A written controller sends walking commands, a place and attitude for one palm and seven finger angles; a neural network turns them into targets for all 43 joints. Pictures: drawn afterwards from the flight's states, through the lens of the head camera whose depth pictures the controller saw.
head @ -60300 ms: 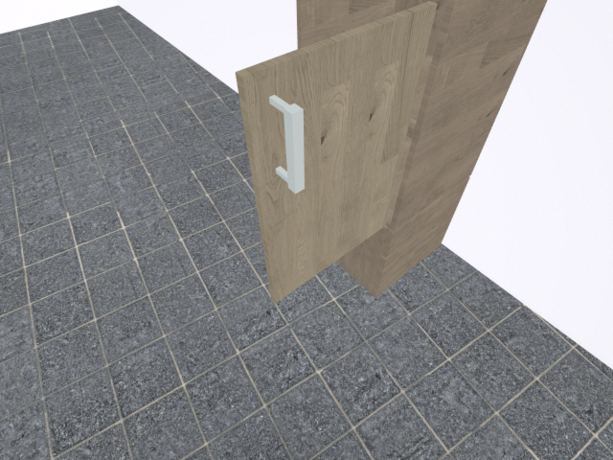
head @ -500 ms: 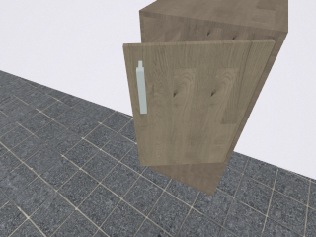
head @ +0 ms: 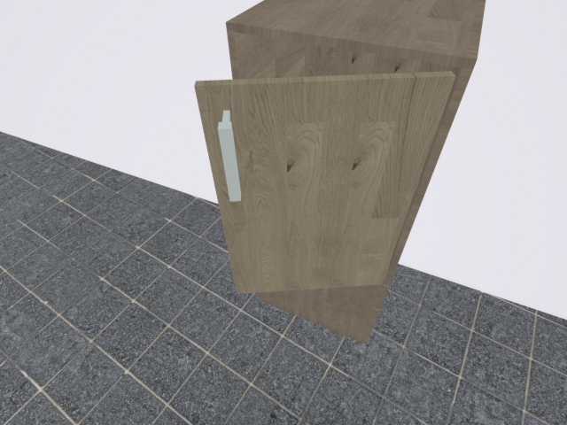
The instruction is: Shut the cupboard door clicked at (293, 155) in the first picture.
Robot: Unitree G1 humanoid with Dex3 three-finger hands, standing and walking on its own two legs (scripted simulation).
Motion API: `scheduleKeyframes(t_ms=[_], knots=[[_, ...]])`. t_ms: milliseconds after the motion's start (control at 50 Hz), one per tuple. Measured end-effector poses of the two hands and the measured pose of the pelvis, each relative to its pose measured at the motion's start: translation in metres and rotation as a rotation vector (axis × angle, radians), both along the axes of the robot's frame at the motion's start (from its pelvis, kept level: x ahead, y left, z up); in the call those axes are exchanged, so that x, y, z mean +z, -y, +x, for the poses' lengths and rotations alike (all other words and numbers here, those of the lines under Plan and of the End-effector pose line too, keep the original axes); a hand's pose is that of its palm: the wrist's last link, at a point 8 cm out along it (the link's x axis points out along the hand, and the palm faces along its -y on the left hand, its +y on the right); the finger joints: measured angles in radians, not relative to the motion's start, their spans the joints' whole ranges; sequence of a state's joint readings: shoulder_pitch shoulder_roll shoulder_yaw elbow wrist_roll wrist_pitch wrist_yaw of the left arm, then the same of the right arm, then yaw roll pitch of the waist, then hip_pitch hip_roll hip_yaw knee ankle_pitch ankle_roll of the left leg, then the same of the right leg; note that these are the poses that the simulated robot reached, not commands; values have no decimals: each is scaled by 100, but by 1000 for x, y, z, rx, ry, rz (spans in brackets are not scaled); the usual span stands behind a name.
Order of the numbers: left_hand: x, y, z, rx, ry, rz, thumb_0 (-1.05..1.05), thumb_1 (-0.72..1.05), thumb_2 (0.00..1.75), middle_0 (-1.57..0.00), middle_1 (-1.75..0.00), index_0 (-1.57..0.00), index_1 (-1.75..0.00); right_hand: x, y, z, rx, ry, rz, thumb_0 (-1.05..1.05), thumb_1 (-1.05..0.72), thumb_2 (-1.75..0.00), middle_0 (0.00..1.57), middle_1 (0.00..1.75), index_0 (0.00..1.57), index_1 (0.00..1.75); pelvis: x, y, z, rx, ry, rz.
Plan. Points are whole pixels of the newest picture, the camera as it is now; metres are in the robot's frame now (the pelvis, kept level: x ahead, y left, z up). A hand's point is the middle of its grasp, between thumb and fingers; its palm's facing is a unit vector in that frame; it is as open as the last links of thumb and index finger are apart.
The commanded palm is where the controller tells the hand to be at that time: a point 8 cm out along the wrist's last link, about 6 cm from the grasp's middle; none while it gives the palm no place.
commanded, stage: look again from close up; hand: left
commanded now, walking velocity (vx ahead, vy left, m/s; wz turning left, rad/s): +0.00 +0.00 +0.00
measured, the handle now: (231, 157) +0.50 +0.12 +0.13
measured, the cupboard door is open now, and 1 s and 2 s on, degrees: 28 28 28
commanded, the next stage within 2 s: shuffle to correct the standing spot in 0.34 s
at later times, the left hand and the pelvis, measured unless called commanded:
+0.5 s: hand out of the picture +0.09 +0.22 -0.15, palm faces -0.01 -0.94 -0.35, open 7.4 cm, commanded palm none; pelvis +0.02 -0.02 +0.01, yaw +1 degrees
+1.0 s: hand out of the picture +0.00 +0.10 -0.19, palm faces +0.12 -0.98 -0.13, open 7.4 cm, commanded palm none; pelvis +0.07 -0.05 -0.01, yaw +4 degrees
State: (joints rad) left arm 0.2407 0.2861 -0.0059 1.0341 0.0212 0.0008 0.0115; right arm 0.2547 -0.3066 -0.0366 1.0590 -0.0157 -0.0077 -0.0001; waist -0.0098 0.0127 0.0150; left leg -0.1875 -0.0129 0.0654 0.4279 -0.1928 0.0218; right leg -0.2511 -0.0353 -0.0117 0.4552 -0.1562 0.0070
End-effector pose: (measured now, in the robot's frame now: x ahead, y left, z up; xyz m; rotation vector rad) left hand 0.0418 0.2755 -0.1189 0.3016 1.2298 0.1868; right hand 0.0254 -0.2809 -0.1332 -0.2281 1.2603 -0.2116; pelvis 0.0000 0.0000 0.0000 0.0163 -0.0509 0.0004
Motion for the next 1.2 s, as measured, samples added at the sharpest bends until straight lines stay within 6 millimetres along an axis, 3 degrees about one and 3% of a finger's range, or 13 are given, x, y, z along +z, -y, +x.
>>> scheduleKeyframes(t_ms=[240,540,640,780,900,1000,1120,1200], knots=[[11,4,23,-1,31,30,0,90,90,-20,-30,-21,-30,2,18,27,43,12,0,1,-90,-90,20,30,20,30,3,15,7,14,-5,-2],[8,16,43,15,26,14,0,90,90,-20,-30,-21,-30,6,21,57,74,-2,-6,1,-91,-90,20,30,20,30,6,23,26,29,-15,-8],[-5,38,33,46,-21,-40,0,90,90,-20,-30,-20,-30,0,1,59,79,-35,33,1,-91,-90,20,30,20,30,6,26,36,42,-19,-10],[-25,81,-1,108,-131,-137,0,90,90,-20,-30,-20,-30,-11,-28,52,64,-100,98,1,-91,-90,20,30,20,30,2,32,51,51,-19,-10],[-33,111,-32,167,-241,-189,0,90,90,-20,-30,-20,-30,-16,-21,40,14,-161,88,1,-92,-90,20,30,20,30,-4,42,63,47,-29,-20],[-40,124,-48,219,-291,-213,0,90,90,-20,-30,-20,-30,-17,-10,37,1,-208,46,1,-91,-90,20,30,20,30,-9,47,70,71,-38,-48],[-54,126,-47,245,-308,-246,0,90,90,-20,-30,-20,-30,-12,-10,52,12,-187,-2,1,-91,-90,20,30,20,30,-15,43,78,77,-37,-53],[-50,121,-20,202,-286,-237,0,90,90,-20,-30,-20,-30,-4,-12,55,5,-148,5,1,-91,-90,20,30,20,30,-8,48,83,60,-47,-47]])
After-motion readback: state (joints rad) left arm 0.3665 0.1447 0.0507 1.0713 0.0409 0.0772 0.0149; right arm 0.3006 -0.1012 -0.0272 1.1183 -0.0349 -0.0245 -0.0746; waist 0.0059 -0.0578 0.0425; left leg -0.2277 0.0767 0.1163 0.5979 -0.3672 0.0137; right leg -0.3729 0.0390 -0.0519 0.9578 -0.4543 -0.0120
